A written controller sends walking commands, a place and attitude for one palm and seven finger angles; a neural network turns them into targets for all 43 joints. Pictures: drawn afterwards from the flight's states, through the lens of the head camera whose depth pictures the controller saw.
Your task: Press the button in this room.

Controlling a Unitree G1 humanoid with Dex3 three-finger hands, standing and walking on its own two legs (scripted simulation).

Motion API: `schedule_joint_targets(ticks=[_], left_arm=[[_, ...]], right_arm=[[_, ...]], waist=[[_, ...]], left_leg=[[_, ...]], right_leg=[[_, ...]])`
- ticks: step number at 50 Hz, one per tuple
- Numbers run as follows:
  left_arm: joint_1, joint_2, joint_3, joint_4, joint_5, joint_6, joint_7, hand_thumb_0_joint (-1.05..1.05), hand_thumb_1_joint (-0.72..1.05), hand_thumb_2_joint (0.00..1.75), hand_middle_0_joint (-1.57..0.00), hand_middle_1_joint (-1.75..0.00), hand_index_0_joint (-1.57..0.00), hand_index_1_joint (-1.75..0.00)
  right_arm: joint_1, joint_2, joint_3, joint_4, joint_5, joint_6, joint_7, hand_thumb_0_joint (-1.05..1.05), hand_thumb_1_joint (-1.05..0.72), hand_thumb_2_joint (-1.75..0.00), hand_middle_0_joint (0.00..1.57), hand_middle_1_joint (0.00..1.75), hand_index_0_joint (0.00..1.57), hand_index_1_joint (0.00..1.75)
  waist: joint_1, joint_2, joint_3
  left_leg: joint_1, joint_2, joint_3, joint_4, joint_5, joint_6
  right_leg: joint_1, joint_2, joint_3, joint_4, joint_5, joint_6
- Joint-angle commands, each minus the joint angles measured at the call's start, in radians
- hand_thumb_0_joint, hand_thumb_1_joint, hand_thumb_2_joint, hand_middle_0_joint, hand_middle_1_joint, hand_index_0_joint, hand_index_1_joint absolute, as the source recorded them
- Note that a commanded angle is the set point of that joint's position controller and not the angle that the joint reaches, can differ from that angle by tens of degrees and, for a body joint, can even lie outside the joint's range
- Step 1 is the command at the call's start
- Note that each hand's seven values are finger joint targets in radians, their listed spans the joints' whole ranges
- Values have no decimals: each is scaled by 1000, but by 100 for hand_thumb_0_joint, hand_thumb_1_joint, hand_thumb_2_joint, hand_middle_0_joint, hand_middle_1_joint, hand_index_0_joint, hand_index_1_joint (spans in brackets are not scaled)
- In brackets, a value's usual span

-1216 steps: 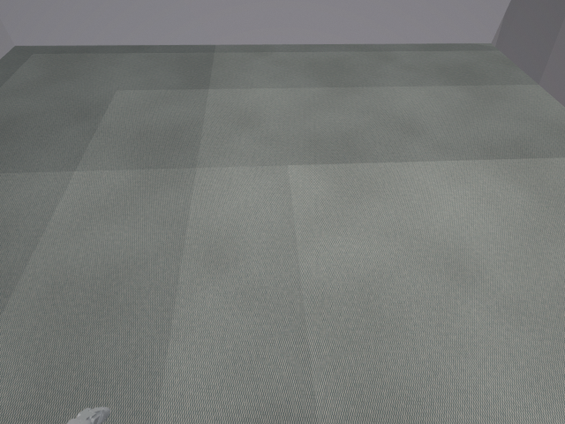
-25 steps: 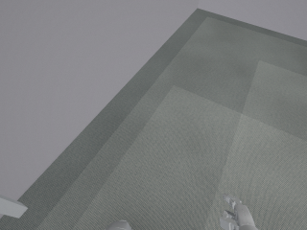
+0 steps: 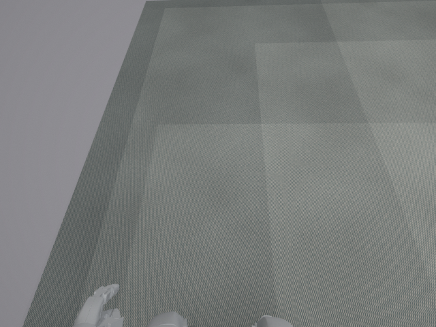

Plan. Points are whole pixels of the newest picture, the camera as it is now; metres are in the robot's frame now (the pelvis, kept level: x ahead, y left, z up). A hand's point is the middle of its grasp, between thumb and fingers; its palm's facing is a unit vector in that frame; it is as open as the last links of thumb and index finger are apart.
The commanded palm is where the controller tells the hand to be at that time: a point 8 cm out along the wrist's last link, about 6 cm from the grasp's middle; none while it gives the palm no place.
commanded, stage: walk to a spot facing it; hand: left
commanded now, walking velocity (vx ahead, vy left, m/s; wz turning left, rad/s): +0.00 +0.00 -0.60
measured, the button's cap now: out of the picture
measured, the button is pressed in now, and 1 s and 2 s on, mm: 0 0 0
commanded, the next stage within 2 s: turn to face it in 1.70 s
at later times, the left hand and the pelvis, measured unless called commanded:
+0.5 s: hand (113, 317) +0.15 +0.24 -0.16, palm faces -0.22 -0.95 -0.21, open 7.4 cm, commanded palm none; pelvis +0.02 +0.05 +0.01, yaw -17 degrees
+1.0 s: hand (180, 282) +0.21 +0.10 -0.13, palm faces -0.57 -0.77 -0.29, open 7.4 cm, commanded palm none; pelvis +0.00 +0.00 +0.01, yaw -37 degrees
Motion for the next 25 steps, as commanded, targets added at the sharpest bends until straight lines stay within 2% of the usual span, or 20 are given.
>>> schedule_joint_targets(ticks=[1, 2, 5, 8, 12, 13, 14, 15, 17, 18, 19, 20, 21, 22, 23, 24, 25], left_arm=[[92, 186, 46, -36, -10, 5, 28, 0, 90, 90, -20, -30, -20, -30], [77, 182, 41, -39, -7, 2, 26, 0, 90, 90, -20, -30, -20, -30], [68, 188, 41, -39, -3, -2, 22, 0, 90, 90, -20, -30, -20, -30], [85, 194, 43, -34, -1, 2, 16, 0, 90, 90, -20, -30, -20, -30], [94, 205, 51, -35, 3, 6, 16, 0, 90, 90, -20, -30, -20, -30], [89, 207, 53, -37, 4, 8, 17, 0, 90, 90, -20, -30, -20, -30], [86, 210, 55, -38, 6, 11, 17, 0, 90, 90, -20, -30, -20, -30], [75, 213, 57, -45, 6, 13, 17, 0, 90, 90, -20, -30, -20, -30], [53, 209, 57, -47, 1, 18, 16, 0, 90, 90, -20, -30, -20, -30], [30, 201, 55, -52, -4, 22, 16, 0, 90, 90, -20, -30, -20, -30], [40, 150, 47, -59, -8, 27, 16, 0, 90, 90, -20, -30, -20, -30], [91, 95, 36, -75, -14, 30, 2, 0, 90, 90, -20, -30, -20, -30], [105, 119, 43, -63, 0, 33, 2, 0, 90, 90, -20, -30, -20, -30], [76, 138, 56, -48, 10, 36, -4, 0, 90, 90, -20, -30, -20, -30], [87, 138, 65, -39, 9, 36, -15, 0, 90, 90, -20, -30, -20, -30], [102, 131, 64, -30, 11, 38, -24, 0, 90, 90, -20, -30, -20, -30], [118, 114, 61, -25, 9, 43, -27, 0, 90, 90, -20, -30, -20, -30]], right_arm=[[-63, -66, 0, -121, -2, -30, -4, 0, -90, -90, 20, 30, 20, 30], [-53, -63, 0, -114, -3, -25, -3, 0, -90, -90, 20, 30, 20, 30], [-29, -60, 4, -107, -2, -19, -3, 0, -90, -90, 20, 30, 20, 30], [-84, -60, 4, -130, 1, -21, -3, 0, -90, -90, 20, 30, 20, 30], [-125, -57, 5, -157, 6, -29, -3, 0, -90, -90, 20, 30, 20, 30], [-129, -55, 6, -161, 9, -34, -3, 0, -90, -90, 20, 30, 20, 30], [-132, -55, 6, -166, 12, -37, -4, 0, -90, -90, 20, 30, 20, 30], [-117, -50, 6, -166, 13, -40, -6, 0, -90, -90, 20, 30, 20, 30], [-68, -51, 4, -156, 15, -47, -11, 0, -90, -90, 20, 30, 20, 30], [-16, -62, 1, -143, 16, -52, -14, 0, -90, -90, 20, 30, 20, 30], [23, -109, -6, -137, 10, -63, -17, 0, -90, -90, 20, 30, 20, 30], [16, -203, -22, -154, -3, -63, -12, 0, -90, -90, 20, 30, 20, 30], [-12, -208, -21, -169, -4, -56, -9, 0, -90, -90, 20, 30, 20, 30], [-61, -164, -14, -179, -7, -59, -12, 0, -90, -90, 20, 30, 20, 30], [-108, -137, -4, -195, -10, -60, -13, 0, -90, -90, 20, 30, 20, 30], [-138, -112, 3, -201, -8, -64, -14, 0, -90, -90, 20, 30, 20, 30], [-134, -106, 1, -198, -10, -66, -15, 0, -90, -90, 20, 30, 20, 30]], waist=[[62, -154, -221], [51, -159, -200], [36, -152, -189], [51, -170, -161], [59, -185, -178], [58, -198, -183], [59, -186, -177], [49, -188, -183], [26, -183, -200], [-3, -177, -207], [-13, -24, -238], [8, 276, -232], [7, 271, -221], [16, 218, -159], [45, 161, -124], [60, 122, -112], [62, 116, -125]], left_leg=[[-212, 1, -129, 144, 127, -23], [-184, -9, -126, 115, 148, -27], [-159, -31, -124, 53, 175, -33], [-147, -54, -124, -20, 171, -31], [-116, -80, -123, -151, 153, -22], [-91, -85, -123, -200, 147, -17], [-55, -92, -122, -245, 138, -12], [-16, -101, -118, -300, 145, -5], [92, -121, -108, -457, 223, 5], [198, -110, -109, -587, 310, 14], [327, 17, -241, -730, 361, 54], [410, 274, -468, -783, 502, 150], [295, 358, -494, -807, 401, 216], [194, 298, -446, -829, 337, 212], [149, 243, -360, -823, 323, 205], [139, 203, -271, -809, 360, 185], [171, 179, -205, -794, 418, 181]], right_leg=[[308, -245, 287, -246, 760, -117], [253, -227, 275, -259, 747, -108], [214, -202, 288, -278, 680, -113], [179, -188, 342, -292, 614, -125], [205, -179, 399, -279, 585, -136], [199, -181, 418, -270, 588, -137], [179, -185, 432, -263, 587, -134], [160, -180, 446, -254, 584, -129], [123, -148, 463, -212, 571, -93], [63, -124, 452, -170, 507, -59], [-50, -29, 386, -45, 321, -5], [-233, 100, 216, 174, -179, 64], [-217, 58, 170, 379, -277, 88], [-212, 37, 178, 473, -221, 98], [-207, 17, 160, 530, -153, 101], [-209, -2, 137, 549, -106, 106], [-215, -6, 126, 561, -70, 116]])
